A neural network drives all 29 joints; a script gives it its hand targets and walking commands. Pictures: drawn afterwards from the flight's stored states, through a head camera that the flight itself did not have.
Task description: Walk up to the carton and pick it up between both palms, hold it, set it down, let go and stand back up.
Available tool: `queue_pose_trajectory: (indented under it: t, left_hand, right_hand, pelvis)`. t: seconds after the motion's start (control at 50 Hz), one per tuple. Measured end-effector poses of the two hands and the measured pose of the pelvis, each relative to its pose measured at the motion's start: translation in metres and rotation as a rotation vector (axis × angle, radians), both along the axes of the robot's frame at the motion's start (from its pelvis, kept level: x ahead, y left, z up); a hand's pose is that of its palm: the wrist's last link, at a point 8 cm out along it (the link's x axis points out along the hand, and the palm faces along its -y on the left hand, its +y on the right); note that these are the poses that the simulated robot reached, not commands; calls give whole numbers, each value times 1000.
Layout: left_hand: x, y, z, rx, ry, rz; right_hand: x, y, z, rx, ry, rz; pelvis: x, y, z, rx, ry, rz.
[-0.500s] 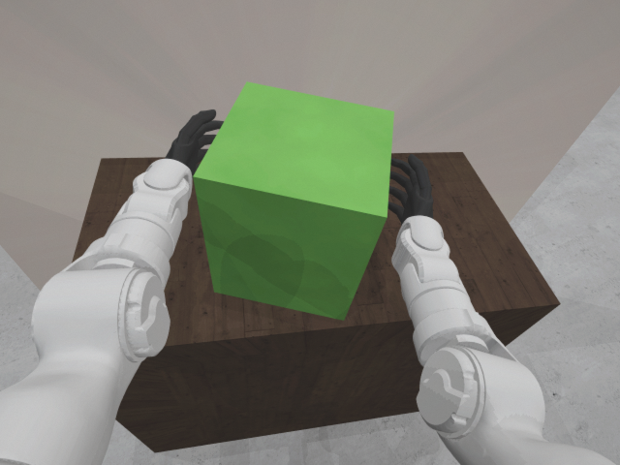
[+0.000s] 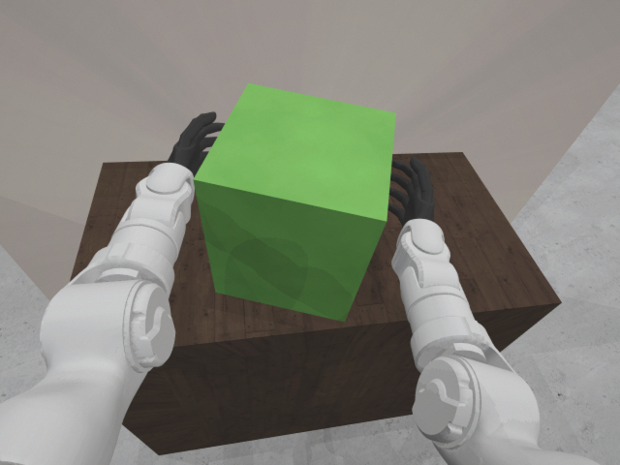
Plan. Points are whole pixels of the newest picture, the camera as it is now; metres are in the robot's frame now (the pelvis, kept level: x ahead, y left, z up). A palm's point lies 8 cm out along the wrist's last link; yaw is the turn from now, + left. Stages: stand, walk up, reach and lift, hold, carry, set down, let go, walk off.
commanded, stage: reach and lift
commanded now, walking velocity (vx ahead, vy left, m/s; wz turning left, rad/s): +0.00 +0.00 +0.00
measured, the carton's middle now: (299, 209) +0.47 -0.03 +0.06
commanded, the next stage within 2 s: none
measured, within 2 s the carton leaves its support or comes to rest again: leaves its support in 0.08 s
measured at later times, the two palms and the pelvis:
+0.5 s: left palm (190, 179) +0.44 +0.11 +0.15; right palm (429, 241) +0.36 -0.18 +0.11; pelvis -0.02 +0.00 +0.00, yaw +0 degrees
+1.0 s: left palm (167, 171) +0.40 +0.12 +0.20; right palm (446, 224) +0.34 -0.17 +0.17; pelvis -0.05 +0.00 +0.00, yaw +0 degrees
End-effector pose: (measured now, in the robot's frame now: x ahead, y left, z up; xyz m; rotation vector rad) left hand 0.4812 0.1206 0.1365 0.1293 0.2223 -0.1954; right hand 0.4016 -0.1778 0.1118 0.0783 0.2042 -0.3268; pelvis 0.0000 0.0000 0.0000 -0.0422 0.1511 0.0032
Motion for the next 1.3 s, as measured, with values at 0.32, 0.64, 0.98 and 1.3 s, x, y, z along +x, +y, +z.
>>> queue_pose_trajectory:
  t: [0.32, 0.64, 0.98, 1.3]
  left_hand:
    - [-17, -7, 11, -2, -18, 8]
    - [-56, -16, 37, -38, -22, 38]
    - [-83, 0, 67, 13, -25, 91]
    - [-69, 8, 77, -25, -41, 131]
  right_hand:
    - [-19, -4, 2, -20, -11, -19]
    - [-54, -9, 20, -34, -15, -25]
    - [-61, 2, 56, -52, -10, 37]
    - [-37, 8, 69, -53, -29, 60]
  pelvis:
    - [-9, 0, 0, 0, -29, 2]
    - [-31, 0, 0, 1, -75, 4]
    - [-46, -4, 0, 5, -158, 7]
    - [-28, -4, 1, 5, -159, 7]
